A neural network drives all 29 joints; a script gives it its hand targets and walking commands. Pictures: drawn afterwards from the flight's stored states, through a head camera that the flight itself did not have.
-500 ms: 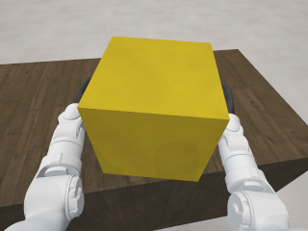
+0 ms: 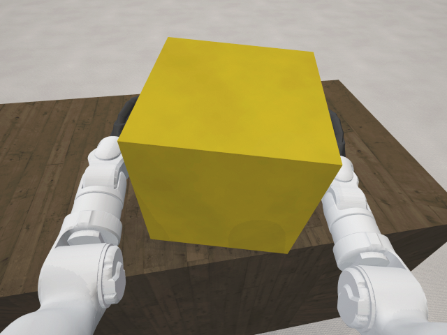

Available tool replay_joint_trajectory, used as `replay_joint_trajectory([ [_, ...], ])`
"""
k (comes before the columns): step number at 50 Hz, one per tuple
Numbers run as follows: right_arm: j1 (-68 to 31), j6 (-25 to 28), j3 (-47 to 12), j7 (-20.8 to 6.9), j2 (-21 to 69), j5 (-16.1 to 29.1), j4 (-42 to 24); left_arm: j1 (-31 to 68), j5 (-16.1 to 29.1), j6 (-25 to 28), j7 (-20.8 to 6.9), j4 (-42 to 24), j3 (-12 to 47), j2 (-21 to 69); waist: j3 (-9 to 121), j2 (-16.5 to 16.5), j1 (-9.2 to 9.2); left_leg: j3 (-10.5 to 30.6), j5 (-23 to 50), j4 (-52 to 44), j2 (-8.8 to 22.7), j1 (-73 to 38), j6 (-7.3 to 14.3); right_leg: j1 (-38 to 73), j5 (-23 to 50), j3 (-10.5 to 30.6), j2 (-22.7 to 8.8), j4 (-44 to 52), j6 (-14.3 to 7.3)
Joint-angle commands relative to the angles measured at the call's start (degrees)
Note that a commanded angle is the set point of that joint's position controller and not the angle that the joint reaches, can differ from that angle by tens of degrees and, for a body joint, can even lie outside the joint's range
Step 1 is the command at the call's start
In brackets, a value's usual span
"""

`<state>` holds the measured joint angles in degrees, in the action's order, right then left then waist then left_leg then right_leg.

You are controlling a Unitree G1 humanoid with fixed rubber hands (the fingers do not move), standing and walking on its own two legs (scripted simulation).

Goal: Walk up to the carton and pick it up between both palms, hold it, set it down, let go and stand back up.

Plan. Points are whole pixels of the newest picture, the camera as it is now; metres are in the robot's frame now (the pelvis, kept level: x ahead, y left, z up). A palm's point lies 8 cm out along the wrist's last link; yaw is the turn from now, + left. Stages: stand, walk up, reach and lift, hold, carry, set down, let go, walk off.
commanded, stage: reach and lift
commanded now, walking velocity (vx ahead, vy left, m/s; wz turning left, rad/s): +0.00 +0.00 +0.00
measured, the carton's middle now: (229, 148) +0.43 -0.02 +0.12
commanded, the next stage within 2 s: none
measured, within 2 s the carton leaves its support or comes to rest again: neither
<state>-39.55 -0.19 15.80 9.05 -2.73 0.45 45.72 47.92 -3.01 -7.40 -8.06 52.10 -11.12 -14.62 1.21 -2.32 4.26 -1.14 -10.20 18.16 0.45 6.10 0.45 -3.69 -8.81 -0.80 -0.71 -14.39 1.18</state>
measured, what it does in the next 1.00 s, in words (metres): stands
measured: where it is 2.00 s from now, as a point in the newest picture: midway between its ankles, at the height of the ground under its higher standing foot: outside the picture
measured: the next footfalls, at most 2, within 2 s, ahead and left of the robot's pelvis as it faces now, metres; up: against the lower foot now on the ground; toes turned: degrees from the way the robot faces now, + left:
none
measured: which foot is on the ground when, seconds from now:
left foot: down 0.00-1.00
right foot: down 0.00-1.00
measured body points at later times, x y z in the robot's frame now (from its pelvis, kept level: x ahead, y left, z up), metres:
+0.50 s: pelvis -0.02 +0.00 +0.00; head -0.05 +0.02 +0.45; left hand +0.41 +0.18 +0.19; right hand +0.39 -0.19 +0.19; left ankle +0.00 +0.11 -0.75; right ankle -0.01 -0.13 -0.75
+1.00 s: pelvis -0.02 -0.01 +0.00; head -0.07 +0.01 +0.44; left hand +0.38 +0.18 +0.20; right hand +0.38 -0.20 +0.22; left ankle +0.00 +0.11 -0.75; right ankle -0.01 -0.13 -0.75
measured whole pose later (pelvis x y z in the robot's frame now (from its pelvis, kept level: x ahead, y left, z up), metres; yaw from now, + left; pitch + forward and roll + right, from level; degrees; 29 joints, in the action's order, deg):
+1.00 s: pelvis -0.02 -0.01 +0.00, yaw +1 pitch -4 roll -1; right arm -47.0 -16.3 4.9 8.4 -11.5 14.1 43.1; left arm 41.2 -3.0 -32.2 -2.2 26.4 -12.8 -11.1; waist 4.1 -2.0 3.9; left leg 0.5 -9.5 19.4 1.0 5.8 -0.5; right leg -3.1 -9.0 -2.2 0.0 -16.2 0.1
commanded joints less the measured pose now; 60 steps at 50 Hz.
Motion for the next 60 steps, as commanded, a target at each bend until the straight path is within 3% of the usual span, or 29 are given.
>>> replay_joint_trajectory([
  [1,-46.2,3.2,-21.1,-6.6,31.7,0.3,-13.5,44.3,1.4,2.8,-5.9,-14.7,12.2,33.0,28.1,4.1,-0.55,-2.7,25.4,0.2,-1.6,-10.2,-3.5,11.2,21.5,-1.6,1.8,-1.2,1.0],
  [13,-52.7,0.0,-22.2,-8.1,30.5,4.3,-16.1,49.2,4.5,-2.1,-3.3,-22.7,16.7,36.6,32.2,5.8,-0.48,-1.6,24.6,1.1,-1.4,-13.4,-3.7,5.8,14.0,-2.2,2.7,-0.2,0.1],
  [23,-53.6,-3.2,-21.0,-9.1,28.0,6.8,-12.5,48.9,4.5,-7.2,-2.2,-25.8,16.4,37.1,29.3,6.0,-0.09,-0.8,22.4,0.5,-1.3,-13.8,-3.7,4.4,10.6,-2.3,2.8,0.4,0.1],
  [30,-53.9,-4.8,-22.4,-9.3,26.6,9.4,-14.0,47.2,4.5,-10.5,-1.6,-30.2,16.7,37.3,29.1,5.6,0.03,-0.3,24.1,1.1,-1.6,-14.8,-3.7,4.7,11.7,-2.5,3.2,0.5,0.4],
  [44,-56.0,-10.8,-29.7,-9.0,27.6,16.7,-23.7,46.2,7.0,-17.5,-0.2,-42.8,19.5,37.1,31.9,4.4,-0.4,0.8,25.4,2.4,-2.8,-13.6,-2.6,6.1,17.5,-1.7,3.8,-1.3,1.7],
  [60,-58.2,-20.6,-30.4,-8.7,26.1,23.7,-23.0,47.1,8.8,-26.1,0.6,-46.9,19.1,35.3,30.0,4.4,-0.32,1.9,20.9,1.7,-2.7,-10.6,-2.1,3.6,15.0,-0.7,4.5,-0.7,1.5],
])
